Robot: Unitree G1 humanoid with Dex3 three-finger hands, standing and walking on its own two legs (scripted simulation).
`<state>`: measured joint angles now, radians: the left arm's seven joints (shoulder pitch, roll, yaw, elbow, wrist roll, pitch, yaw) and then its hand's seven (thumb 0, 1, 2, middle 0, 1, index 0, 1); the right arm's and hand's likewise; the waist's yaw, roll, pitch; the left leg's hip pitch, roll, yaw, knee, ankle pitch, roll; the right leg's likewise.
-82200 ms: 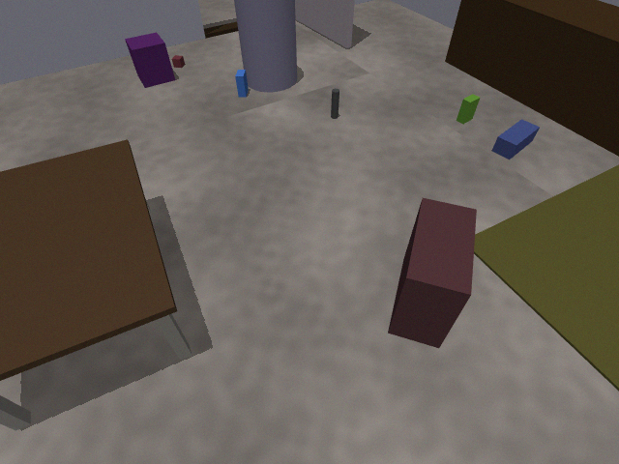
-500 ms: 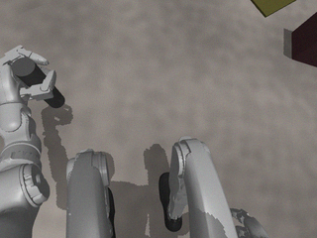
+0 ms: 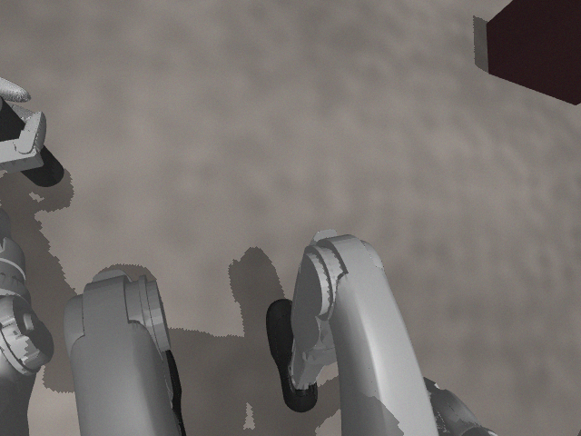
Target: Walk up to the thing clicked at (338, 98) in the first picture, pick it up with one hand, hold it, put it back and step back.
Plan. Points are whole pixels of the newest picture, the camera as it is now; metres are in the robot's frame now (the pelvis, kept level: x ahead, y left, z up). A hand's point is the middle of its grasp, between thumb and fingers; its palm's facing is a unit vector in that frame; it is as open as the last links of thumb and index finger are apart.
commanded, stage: crouch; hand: left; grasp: from the side
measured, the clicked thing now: (18, 145) +0.49 +0.27 -0.11
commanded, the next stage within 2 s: lower in 0.10 s
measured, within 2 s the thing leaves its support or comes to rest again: rests again in 1.62 s
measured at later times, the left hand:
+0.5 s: hand (30, 148) +0.50 +0.26 -0.13, palm faces +0.23 -0.97 -0.03, open 5.8 cm
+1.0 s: hand (43, 153) +0.51 +0.26 -0.17, palm faces +0.23 -0.97 -0.04, open 5.8 cm
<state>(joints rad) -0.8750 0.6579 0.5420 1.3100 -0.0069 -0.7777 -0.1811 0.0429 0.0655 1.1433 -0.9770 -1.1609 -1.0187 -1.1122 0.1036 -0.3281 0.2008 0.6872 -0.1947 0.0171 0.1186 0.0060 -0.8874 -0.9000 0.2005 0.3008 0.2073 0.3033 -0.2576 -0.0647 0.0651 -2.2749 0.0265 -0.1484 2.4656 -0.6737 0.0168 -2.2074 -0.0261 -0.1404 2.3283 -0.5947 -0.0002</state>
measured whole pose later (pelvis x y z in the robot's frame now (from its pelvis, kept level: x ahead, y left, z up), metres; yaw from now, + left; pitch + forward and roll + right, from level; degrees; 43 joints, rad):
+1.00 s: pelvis -0.01 +0.01 -0.02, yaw -6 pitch +18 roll -17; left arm -0.89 0.93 0.47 1.53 -0.01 -0.96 -0.06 0.04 0.07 1.15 -0.98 -1.17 -1.02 -1.11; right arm -0.08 -0.37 0.48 0.57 -0.33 0.05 0.12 0.00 -0.89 -0.90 0.20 0.30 0.21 0.30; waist -0.32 -0.22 0.27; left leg -2.25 0.02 -0.30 2.59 -0.71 0.02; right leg -2.11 0.01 -0.26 2.34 -0.58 0.03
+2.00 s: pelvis -0.01 +0.02 -0.01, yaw -8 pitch +16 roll -19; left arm -0.91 1.00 0.44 1.59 -0.04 -1.03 -0.05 0.00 -0.13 0.51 -0.72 -0.65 -0.73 -0.64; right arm -0.14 -0.37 0.56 0.54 -0.36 0.06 0.10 0.00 -0.90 -0.90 0.20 0.30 0.21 0.30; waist -0.33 -0.26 0.30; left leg -2.22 0.02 -0.35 2.60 -0.72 0.02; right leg -2.07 0.03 -0.29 2.31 -0.57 0.05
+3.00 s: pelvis +0.00 +0.01 +0.04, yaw +0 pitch +31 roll -10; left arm -0.60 0.83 0.49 0.97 0.13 -0.28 -0.08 -0.01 -0.44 0.15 -0.10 -0.10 -0.09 -0.10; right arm 0.12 -0.31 0.14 0.58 -0.06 0.19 0.05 0.01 -0.92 -0.91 0.20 0.30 0.21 0.31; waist -0.15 -0.01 -0.07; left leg -2.20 0.04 -0.12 2.33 -0.68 0.04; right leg -2.13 -0.01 -0.12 2.19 -0.60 0.02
